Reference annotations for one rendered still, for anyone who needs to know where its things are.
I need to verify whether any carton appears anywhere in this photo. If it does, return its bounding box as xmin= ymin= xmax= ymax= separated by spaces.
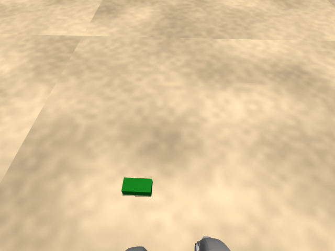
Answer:
xmin=121 ymin=177 xmax=153 ymax=196

